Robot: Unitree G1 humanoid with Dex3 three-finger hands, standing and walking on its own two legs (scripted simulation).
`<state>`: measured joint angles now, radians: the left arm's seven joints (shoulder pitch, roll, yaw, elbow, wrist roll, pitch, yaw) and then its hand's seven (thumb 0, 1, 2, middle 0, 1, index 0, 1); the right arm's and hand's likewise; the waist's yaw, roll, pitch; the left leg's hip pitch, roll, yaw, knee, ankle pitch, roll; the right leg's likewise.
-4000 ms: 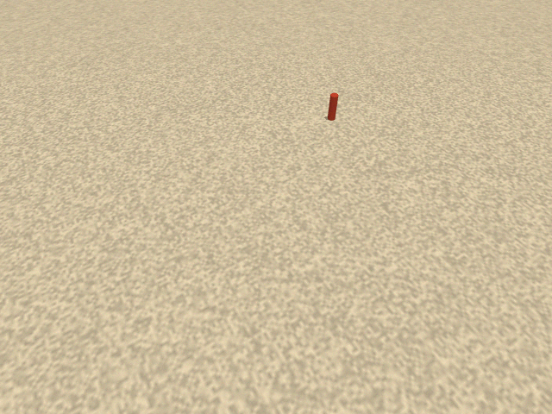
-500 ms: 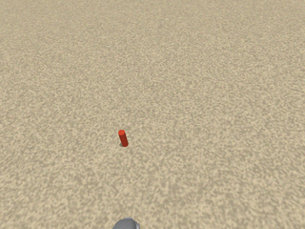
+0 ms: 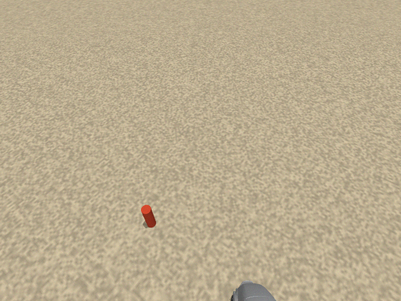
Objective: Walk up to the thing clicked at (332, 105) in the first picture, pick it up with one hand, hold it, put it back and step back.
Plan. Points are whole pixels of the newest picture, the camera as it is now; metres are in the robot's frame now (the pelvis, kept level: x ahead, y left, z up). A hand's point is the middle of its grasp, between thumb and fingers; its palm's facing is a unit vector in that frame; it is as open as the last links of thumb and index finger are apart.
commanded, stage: walk up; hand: left
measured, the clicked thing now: (148, 216) +0.61 +0.24 -0.69
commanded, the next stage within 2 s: none
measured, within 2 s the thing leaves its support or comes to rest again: neither
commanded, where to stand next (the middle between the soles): +0.27 +0.02 m, yaw +1 degrees
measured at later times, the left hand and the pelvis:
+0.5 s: hand out of the picture +0.17 +0.30 -0.16, palm faces +0.01 -0.93 -0.38, open 7.4 cm; pelvis +0.15 +0.02 -0.01, yaw +2 degrees
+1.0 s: hand (95, 247) +0.29 +0.26 -0.15, palm faces -0.03 -0.93 -0.36, open 7.4 cm; pelvis +0.20 +0.01 +0.00, yaw +0 degrees
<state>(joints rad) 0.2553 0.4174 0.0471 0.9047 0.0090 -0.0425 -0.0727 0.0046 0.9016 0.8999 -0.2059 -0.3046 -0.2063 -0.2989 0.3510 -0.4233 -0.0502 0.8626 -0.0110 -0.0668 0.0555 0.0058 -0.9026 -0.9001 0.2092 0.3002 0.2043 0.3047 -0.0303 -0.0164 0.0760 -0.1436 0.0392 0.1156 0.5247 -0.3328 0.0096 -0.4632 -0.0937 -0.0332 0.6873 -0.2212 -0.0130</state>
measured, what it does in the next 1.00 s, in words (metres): walks ahead: right foot, then left foot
